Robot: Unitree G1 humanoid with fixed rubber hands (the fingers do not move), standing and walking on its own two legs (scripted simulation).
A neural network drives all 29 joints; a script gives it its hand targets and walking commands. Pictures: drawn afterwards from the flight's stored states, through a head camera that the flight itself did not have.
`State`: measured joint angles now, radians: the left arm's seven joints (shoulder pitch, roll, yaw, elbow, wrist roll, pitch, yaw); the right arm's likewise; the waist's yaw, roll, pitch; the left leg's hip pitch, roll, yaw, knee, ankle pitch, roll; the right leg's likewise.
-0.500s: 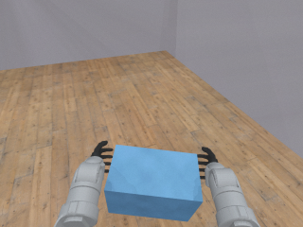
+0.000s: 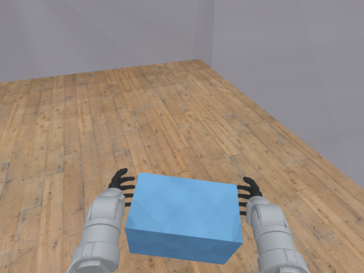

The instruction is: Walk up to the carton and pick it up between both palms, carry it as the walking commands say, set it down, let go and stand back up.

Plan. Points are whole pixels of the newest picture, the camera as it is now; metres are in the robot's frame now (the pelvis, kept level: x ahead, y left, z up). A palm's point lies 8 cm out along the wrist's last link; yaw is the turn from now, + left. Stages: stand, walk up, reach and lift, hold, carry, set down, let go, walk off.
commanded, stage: hold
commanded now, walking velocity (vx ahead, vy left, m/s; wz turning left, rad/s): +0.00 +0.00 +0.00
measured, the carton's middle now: (182, 219) +0.30 +0.00 -0.05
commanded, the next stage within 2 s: carry in 0.54 s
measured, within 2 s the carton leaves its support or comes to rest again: neither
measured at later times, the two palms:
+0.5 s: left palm (112, 195) +0.31 +0.17 +0.05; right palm (256, 202) +0.29 -0.17 +0.04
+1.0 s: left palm (136, 163) +0.32 +0.10 +0.14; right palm (286, 186) +0.29 -0.22 +0.10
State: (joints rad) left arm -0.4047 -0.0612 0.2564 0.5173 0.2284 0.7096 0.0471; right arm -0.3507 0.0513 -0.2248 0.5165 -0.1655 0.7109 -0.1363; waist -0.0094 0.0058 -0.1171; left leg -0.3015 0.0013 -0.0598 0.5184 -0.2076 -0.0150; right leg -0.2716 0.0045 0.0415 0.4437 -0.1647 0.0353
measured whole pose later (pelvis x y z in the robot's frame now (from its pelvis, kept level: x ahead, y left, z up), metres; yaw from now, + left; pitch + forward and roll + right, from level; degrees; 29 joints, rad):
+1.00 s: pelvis -0.02 -0.02 -0.02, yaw -5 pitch -3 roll +3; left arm -0.64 -0.03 0.23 0.35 0.20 1.13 0.16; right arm -0.60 0.01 -0.19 0.35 -0.17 1.15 -0.19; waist 0.01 0.00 -0.12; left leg -0.34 0.01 0.05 0.73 -0.48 -0.02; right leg -0.36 0.01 0.09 0.70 -0.28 -0.01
